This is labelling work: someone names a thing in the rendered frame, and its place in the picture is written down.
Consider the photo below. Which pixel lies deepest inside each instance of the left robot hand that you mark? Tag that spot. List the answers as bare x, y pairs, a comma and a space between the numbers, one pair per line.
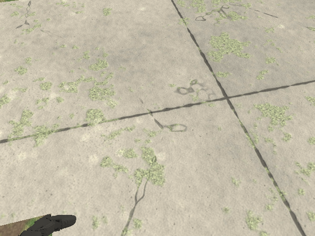
49, 224

